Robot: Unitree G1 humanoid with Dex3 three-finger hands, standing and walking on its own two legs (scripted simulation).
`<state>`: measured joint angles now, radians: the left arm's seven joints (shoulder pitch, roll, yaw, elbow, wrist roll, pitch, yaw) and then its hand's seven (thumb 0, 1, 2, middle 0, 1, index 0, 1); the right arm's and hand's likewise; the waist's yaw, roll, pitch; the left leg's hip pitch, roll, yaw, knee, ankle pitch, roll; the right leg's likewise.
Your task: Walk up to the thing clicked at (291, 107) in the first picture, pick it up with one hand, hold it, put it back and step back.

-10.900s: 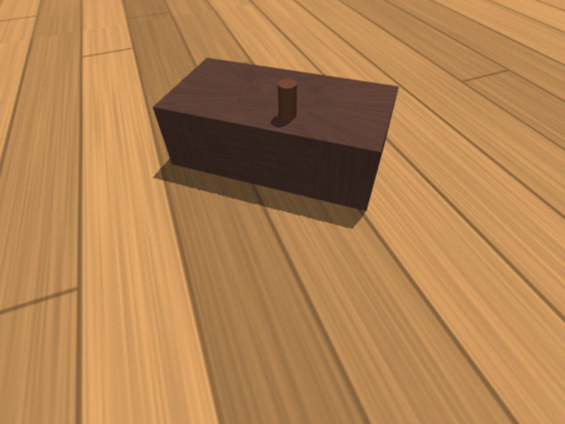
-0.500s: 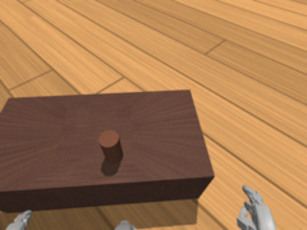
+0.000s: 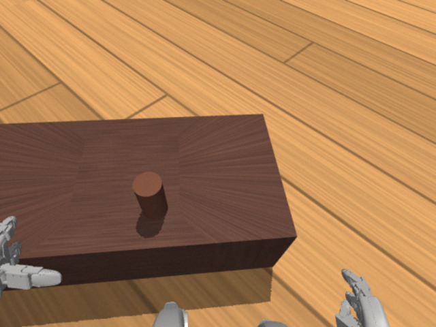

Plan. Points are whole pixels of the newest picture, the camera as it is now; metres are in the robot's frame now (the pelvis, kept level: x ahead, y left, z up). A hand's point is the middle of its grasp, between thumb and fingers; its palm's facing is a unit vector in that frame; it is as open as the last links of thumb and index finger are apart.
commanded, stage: go down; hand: left
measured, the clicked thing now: (151, 197) +0.52 +0.18 -0.27
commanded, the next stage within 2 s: none
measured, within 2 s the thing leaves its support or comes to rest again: neither
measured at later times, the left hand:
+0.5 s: hand (27, 229) +0.32 +0.35 -0.02, palm faces +0.20 -0.97 -0.16, open 17.2 cm
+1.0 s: hand (23, 195) +0.38 +0.37 +0.00, palm faces +0.19 -0.98 -0.08, open 17.1 cm
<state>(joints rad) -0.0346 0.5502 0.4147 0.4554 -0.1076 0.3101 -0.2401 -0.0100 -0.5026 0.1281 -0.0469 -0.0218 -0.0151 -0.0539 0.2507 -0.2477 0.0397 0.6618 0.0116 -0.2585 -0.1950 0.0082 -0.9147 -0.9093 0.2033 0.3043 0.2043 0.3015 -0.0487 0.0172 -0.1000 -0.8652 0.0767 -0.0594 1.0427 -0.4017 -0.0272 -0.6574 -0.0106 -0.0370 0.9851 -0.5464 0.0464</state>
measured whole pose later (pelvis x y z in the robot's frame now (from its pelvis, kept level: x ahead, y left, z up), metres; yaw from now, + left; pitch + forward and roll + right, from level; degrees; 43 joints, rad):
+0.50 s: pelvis +0.00 +0.01 +0.00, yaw -2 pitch +15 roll -4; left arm -0.29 0.62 0.55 0.86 -0.08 -0.07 -0.40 -0.01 -0.46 0.13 -0.04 -0.01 -0.01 -0.05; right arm 0.31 -0.26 0.01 0.71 -0.01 -0.18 -0.14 0.01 -0.90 -0.91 0.20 0.30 0.20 0.30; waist -0.04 0.00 -0.08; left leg -0.92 0.09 -0.04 1.05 -0.40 -0.02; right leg -0.73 -0.01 -0.01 1.00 -0.53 0.05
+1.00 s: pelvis +0.00 +0.01 -0.01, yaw -2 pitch +20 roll -5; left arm -0.51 0.77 0.66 1.08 -0.10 -0.20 -0.52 -0.01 -0.41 0.10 -0.04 0.00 -0.01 -0.02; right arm 0.30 -0.29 0.04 0.69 -0.03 -0.13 -0.14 0.00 -0.90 -0.91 0.20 0.30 0.20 0.30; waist -0.08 -0.02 -0.08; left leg -1.04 0.10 -0.04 1.10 -0.41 -0.02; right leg -0.84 0.01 -0.01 1.04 -0.55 0.05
